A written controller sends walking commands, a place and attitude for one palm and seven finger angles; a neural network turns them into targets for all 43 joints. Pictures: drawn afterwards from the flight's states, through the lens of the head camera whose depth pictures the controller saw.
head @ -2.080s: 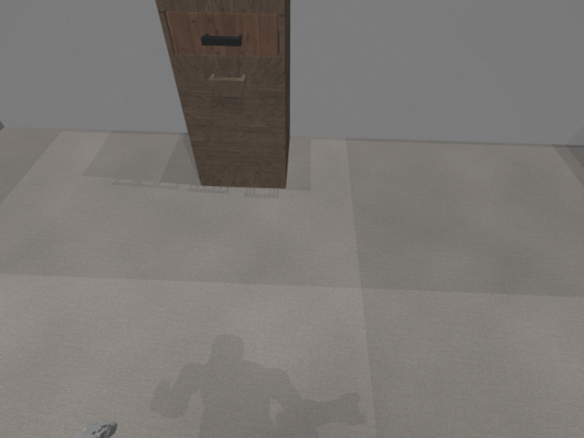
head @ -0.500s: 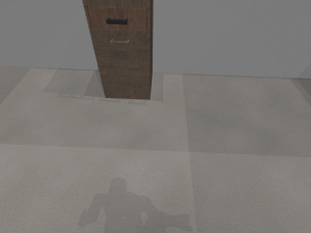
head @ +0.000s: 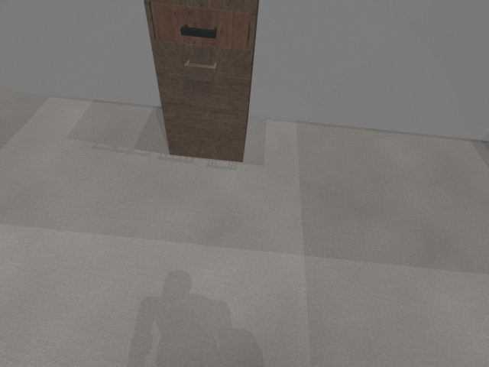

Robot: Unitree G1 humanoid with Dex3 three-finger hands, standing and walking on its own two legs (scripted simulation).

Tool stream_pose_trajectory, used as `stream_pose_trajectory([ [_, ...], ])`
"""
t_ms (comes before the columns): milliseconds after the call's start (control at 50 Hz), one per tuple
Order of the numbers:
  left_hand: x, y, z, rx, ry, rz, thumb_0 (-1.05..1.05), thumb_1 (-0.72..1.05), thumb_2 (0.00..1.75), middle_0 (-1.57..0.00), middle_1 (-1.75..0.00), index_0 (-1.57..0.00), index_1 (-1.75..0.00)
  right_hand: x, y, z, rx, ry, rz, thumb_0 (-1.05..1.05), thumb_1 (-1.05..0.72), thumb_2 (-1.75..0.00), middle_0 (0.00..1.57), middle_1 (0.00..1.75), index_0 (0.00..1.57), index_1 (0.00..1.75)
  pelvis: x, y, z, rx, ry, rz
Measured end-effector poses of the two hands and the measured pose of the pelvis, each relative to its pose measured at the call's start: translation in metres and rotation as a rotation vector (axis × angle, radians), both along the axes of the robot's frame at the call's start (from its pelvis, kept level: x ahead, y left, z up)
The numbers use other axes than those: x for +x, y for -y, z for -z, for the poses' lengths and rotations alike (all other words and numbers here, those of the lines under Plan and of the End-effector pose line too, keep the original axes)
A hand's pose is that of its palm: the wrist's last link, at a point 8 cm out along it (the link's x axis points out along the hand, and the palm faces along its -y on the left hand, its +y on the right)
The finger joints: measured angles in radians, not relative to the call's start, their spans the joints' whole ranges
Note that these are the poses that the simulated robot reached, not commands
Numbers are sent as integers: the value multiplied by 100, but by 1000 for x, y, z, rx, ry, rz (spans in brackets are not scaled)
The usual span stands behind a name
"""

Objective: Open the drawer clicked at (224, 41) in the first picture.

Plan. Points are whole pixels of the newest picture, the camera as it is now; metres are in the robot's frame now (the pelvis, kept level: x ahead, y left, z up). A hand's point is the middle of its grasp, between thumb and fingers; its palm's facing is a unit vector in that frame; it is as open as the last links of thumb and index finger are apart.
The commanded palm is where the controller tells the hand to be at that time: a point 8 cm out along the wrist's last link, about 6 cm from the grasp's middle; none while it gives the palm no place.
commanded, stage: walk to a spot facing it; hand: left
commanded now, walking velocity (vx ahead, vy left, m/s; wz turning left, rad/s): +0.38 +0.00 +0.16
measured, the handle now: (199, 30) +1.29 +0.21 -0.03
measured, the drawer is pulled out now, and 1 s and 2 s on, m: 0.00 0.00 0.00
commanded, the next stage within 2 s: turn to face it in 0.76 s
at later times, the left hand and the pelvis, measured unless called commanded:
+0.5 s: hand (165, 325) +0.23 +0.16 -0.18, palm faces +0.18 -0.96 -0.20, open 7.2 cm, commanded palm none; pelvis +0.21 -0.03 +0.00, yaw +9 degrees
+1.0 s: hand (154, 245) +0.41 +0.22 -0.17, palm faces +0.24 -0.95 -0.18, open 7.3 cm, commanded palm none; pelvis +0.41 +0.03 +0.01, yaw +11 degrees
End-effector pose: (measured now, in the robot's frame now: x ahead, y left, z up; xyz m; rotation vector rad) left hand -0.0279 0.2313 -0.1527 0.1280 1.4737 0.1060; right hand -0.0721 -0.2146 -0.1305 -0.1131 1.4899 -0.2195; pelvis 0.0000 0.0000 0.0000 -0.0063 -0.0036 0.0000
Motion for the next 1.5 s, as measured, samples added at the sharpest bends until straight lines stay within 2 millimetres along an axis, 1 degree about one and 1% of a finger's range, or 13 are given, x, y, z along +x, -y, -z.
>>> stream_pose_trajectory([
  [140,117,11,-8,6,164,5,1,92,90,-20,-30,-20,-30,-10,-18,-9,66,-195,50,0,-90,-90,21,30,20,30,51,10,-2,3,-11,-33],
  [220,200,24,-8,23,274,37,1,92,90,-20,-30,-20,-30,13,-7,-1,82,-249,70,0,-90,-90,21,30,20,30,91,24,8,5,-6,-42],
  [280,249,32,-4,49,383,29,1,92,90,-20,-30,-20,-30,49,14,16,83,-256,50,0,-90,-90,21,30,20,30,122,37,23,10,7,-74],
  [340,265,36,-7,57,411,-17,1,91,90,-20,-30,-20,-30,114,38,25,55,-175,-8,1,-90,-90,21,30,20,30,145,41,21,-7,23,-101],
  [460,252,31,-9,74,297,-117,-1,94,90,-21,-30,-20,-30,289,61,13,-16,137,-135,0,-91,-90,20,30,19,30,193,37,6,-26,16,-144],
  [580,230,14,4,46,152,-207,0,94,90,-21,-30,-20,-30,436,35,-11,-33,348,-282,0,-91,-90,20,30,19,30,245,17,5,-41,16,-182],
  [680,224,-3,22,12,25,-276,0,92,90,-20,-30,-20,-30,513,-5,-11,-44,433,-370,0,-91,-90,20,30,19,30,290,-13,18,-27,27,-201],
  [780,267,-21,7,12,27,-277,1,91,90,-20,-30,-20,-30,520,-30,-11,-20,358,-352,0,-91,-90,20,30,19,30,325,-28,4,-9,25,-208],
  [920,363,-33,-11,28,136,-258,1,91,90,-20,-30,-20,-30,502,-26,-6,-16,169,-276,-1,-94,-90,21,30,20,30,377,-38,-8,7,19,-216],
  [1040,444,-32,-13,61,176,-198,1,93,90,-20,-30,-20,-30,492,-23,11,26,32,-194,0,-92,-90,21,30,20,30,424,-30,-2,28,33,-182],
  [1140,499,-23,-4,95,218,-141,1,92,90,-20,-30,-20,-30,505,-14,39,60,-30,-136,0,-91,-90,21,30,20,30,462,-15,19,27,41,-152],
  [1360,535,-19,-16,88,223,-124,1,93,90,-21,-30,-20,-30,604,-9,21,24,169,-152,0,-91,-90,20,30,19,30,480,-15,3,8,21,-99],
  [1500,541,-39,-4,44,233,-115,1,91,90,-21,-30,-20,-30,628,-18,5,-41,282,-146,0,-92,-90,20,30,19,30,483,-37,6,-14,27,-52],
])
